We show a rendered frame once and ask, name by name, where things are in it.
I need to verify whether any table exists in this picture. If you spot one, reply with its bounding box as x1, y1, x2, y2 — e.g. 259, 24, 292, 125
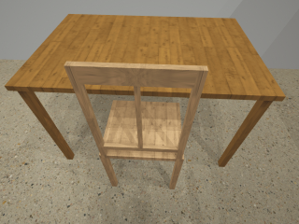
5, 14, 286, 167

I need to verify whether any chair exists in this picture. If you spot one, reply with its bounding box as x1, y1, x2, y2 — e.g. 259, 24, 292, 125
64, 61, 208, 189

